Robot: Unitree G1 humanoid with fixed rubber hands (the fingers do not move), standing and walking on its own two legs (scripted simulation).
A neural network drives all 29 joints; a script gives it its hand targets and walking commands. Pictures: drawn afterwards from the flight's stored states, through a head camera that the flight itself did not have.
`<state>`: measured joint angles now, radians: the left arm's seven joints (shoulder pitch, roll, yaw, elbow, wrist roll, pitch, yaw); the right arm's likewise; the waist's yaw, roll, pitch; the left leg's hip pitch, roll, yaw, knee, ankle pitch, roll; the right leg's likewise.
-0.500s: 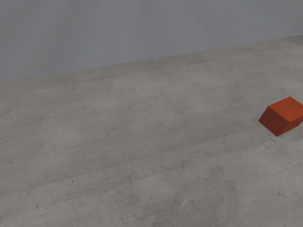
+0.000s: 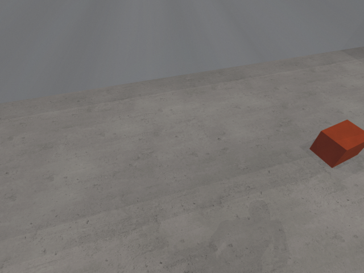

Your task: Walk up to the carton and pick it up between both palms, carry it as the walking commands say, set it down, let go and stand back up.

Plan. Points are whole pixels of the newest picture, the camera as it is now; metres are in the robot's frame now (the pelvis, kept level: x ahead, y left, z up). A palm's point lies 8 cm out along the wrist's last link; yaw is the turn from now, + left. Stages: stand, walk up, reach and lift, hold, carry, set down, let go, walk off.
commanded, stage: walk up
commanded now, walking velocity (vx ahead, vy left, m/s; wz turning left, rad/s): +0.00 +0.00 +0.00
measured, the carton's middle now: (339, 143) +1.11 -1.13 -0.69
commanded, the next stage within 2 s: none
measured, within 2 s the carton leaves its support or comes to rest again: neither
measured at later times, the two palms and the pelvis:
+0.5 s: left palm (115, 230) +0.27 +0.18 -0.10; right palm out of the picture -0.01 -0.43 -0.14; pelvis +0.05 -0.09 -0.05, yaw -22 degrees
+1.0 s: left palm (196, 162) +0.50 -0.04 -0.11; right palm out of the picture +0.01 -0.45 -0.12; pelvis +0.21 -0.18 -0.04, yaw -42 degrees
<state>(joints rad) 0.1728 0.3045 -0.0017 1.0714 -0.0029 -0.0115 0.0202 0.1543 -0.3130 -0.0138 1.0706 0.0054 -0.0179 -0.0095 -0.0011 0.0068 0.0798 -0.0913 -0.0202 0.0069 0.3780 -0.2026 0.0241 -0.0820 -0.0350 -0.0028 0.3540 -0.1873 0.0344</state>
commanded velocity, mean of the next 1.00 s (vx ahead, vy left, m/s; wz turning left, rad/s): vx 0.00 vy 0.00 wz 0.00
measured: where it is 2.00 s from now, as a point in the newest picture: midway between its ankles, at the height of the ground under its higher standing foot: (263, 229)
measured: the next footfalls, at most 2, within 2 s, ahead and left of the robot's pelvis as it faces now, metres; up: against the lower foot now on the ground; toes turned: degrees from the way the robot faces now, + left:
right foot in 0.44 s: +0.13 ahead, -0.27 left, +0.00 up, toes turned -28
left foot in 0.74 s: +0.31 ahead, -0.06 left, +0.00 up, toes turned -22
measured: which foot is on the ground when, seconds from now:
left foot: down 0.00-0.46, up 0.48-0.72, down 0.74-1.00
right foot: down 0.00-0.12, up 0.14-0.42, down 0.44-0.74, up 0.76-1.00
